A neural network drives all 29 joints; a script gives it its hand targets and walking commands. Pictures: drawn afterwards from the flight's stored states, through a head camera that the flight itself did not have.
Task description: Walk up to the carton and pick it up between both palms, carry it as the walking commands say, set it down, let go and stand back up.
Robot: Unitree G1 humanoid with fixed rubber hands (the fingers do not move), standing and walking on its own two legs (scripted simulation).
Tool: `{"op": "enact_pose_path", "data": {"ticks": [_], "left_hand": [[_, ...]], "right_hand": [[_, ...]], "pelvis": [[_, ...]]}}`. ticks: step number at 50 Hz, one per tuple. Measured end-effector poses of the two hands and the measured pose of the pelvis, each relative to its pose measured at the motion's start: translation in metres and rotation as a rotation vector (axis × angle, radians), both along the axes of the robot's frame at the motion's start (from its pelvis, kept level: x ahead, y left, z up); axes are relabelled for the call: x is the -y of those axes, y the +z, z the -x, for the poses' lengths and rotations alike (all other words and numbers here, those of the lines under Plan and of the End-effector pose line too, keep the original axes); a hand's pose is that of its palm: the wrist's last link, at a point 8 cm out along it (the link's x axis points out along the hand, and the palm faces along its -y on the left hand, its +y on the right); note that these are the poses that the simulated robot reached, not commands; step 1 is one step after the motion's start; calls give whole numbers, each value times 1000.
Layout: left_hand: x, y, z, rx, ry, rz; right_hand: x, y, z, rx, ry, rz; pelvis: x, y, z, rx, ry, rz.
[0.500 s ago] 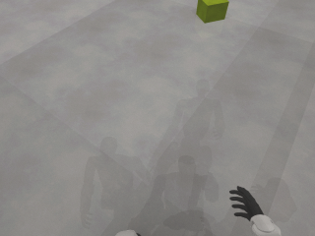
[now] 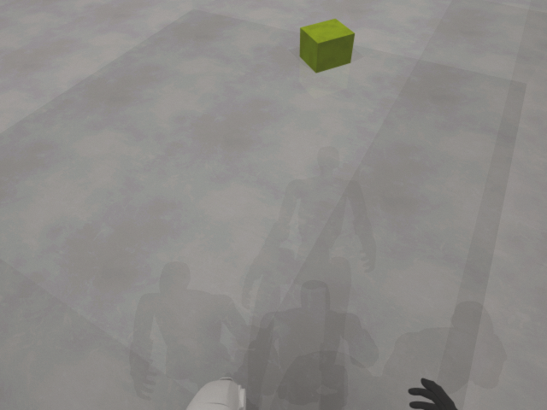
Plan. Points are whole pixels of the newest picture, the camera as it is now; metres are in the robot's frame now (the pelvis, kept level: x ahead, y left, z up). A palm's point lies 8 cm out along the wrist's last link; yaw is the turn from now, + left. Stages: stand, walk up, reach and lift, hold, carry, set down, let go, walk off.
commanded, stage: walk up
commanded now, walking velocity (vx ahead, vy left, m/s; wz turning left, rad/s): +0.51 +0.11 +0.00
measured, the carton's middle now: (325, 45) +2.32 -0.15 -0.67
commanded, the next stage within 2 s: none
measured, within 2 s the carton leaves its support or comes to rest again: neither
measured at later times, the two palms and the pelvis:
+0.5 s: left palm (173, 276) +0.36 +0.24 -0.12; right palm (451, 354) +0.25 -0.27 -0.15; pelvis +0.26 -0.02 -0.01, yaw -1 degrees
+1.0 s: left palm (179, 220) +0.50 +0.27 -0.14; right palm (401, 179) +0.62 -0.24 -0.12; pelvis +0.50 +0.02 -0.01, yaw -2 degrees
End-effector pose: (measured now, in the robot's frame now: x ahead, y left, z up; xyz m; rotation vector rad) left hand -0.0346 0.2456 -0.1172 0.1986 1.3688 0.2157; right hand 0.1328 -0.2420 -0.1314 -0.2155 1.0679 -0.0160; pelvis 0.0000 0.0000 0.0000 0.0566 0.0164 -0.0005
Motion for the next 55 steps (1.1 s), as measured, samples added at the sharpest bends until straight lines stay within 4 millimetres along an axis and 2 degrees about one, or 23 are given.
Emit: {"op": "enact_pose_path", "data": {"ticks": [4,6,7,9,13,18,21,24,26,32,36,40,43,45,46,48,52,55], "left_hand": [[-6,-11,-20,-59,41,24],[-17,-23,-42,-63,41,29],[-23,-30,-58,-55,34,30],[-33,-33,-98,-12,12,24],[-43,-23,-189,81,-73,12],[-32,-7,-293,172,-167,12],[-14,-1,-348,221,-203,21],[4,-4,-385,242,-207,6],[13,-7,-394,232,-194,2],[28,2,-398,143,-118,11],[24,5,-398,93,-57,3],[18,0,-398,13,-5,20],[10,-10,-415,-28,9,39],[-1,-22,-438,-31,4,50],[-6,-27,-453,-24,-3,52],[-14,-27,-491,10,-20,49],[-24,-19,-574,79,-98,38],[-23,-13,-633,115,-161,34]], "right_hand": [[-23,10,-95,110,52,-1],[-31,8,-128,151,55,11],[-33,5,-136,156,49,19],[-31,2,-136,116,34,37],[-16,3,-109,3,-53,61],[1,4,-78,-134,-147,61],[12,0,-80,-188,-175,47],[27,-14,-103,-214,-174,29],[34,-21,-135,-201,-157,20],[39,-5,-264,-65,-88,7],[29,6,-347,9,-30,6],[11,21,-434,111,26,-2],[-4,26,-489,163,50,9],[-10,23,-511,178,48,26],[-12,20,-515,171,41,35],[-10,16,-507,113,20,53],[4,16,-469,-33,-71,86],[13,18,-439,-125,-142,100]], "pelvis": [[-14,-7,-46,-9,-3,21],[-24,-17,-71,1,-6,36],[-28,-22,-83,8,-9,42],[-31,-22,-104,17,-7,40],[-31,-11,-142,28,-15,43],[-19,-2,-190,41,-21,37],[-5,-2,-220,39,-22,24],[12,-11,-251,38,-20,4],[20,-14,-269,44,-14,3],[28,1,-321,22,-16,-5],[25,5,-357,13,-18,0],[15,4,-395,9,-21,15],[4,-2,-427,-1,-23,35],[-6,-11,-450,0,-28,53],[-9,-14,-460,3,-28,58],[-14,-12,-480,6,-28,60],[-15,-1,-516,3,-34,69],[-11,3,-543,7,-38,73]]}}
